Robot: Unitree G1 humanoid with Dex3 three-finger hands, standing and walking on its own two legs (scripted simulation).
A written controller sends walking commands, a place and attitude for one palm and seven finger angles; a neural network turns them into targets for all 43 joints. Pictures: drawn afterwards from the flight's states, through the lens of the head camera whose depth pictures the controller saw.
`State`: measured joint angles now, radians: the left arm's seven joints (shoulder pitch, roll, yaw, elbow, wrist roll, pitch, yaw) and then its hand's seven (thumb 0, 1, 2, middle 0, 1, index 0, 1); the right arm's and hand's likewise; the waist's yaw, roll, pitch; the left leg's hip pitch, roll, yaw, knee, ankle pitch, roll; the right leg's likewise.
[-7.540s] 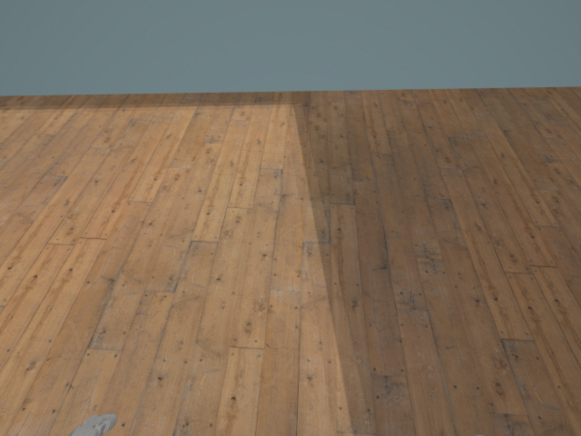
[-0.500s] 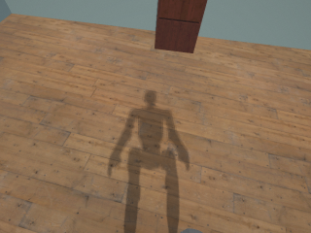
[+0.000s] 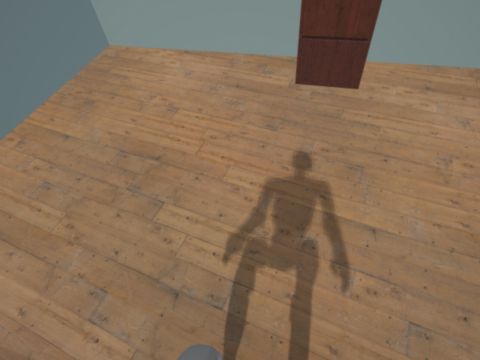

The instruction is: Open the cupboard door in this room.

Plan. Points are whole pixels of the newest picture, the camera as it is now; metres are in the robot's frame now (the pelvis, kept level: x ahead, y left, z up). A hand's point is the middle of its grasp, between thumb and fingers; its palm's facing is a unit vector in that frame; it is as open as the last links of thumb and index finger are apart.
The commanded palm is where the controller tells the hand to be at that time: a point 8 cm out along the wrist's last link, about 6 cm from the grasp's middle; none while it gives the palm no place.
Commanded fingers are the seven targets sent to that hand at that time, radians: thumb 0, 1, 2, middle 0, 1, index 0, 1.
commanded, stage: turn or walk to find it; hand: left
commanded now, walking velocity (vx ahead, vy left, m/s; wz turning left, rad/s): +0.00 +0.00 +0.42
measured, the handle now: out of the picture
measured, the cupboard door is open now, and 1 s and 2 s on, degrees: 0 0 0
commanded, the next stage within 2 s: stand and wait in 0.18 s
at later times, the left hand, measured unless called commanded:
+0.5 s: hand out of the picture -0.03 +0.26 -0.18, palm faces +0.21 -0.95 -0.23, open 7.4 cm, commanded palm none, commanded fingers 0.00 0.90 0.90 -0.20 -0.30 -0.20 -0.30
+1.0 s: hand out of the picture -0.03 +0.20 -0.18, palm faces +0.24 -0.95 -0.21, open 7.3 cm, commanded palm none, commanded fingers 0.00 0.90 0.90 -0.20 -0.30 -0.20 -0.30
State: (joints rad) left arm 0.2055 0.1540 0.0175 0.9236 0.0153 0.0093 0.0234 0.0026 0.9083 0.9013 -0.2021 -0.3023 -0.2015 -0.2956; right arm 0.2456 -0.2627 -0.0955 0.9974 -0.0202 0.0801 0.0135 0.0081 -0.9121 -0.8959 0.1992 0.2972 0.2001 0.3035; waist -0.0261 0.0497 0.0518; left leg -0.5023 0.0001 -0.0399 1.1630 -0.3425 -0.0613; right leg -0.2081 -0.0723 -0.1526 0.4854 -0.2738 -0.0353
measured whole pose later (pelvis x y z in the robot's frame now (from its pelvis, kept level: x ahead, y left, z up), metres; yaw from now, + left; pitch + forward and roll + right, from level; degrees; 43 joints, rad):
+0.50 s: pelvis -0.01 +0.06 +0.00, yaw +8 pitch -1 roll -1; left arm 0.26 0.24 0.04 1.06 0.02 0.05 0.02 0.00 0.91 0.90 -0.20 -0.30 -0.20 -0.29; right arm 0.12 -0.15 -0.01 0.99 -0.01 0.00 -0.03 0.00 -0.91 -0.90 0.20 0.30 0.20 0.30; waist 0.05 -0.04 0.04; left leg -0.16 0.00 0.08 0.45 -0.28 0.04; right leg -0.37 -0.09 -0.03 0.96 -0.43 0.07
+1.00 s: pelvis -0.02 +0.02 -0.01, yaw +13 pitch -2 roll +0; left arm 0.22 0.16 0.02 1.09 0.01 0.01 0.03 0.00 0.93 0.90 -0.20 -0.30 -0.20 -0.30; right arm 0.28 -0.19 -0.04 1.13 -0.01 0.04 -0.03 0.01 -0.91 -0.90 0.20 0.30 0.20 0.30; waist -0.01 0.03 0.04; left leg -0.20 0.05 0.00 0.54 -0.30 -0.03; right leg -0.22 -0.04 -0.15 0.54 -0.30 -0.02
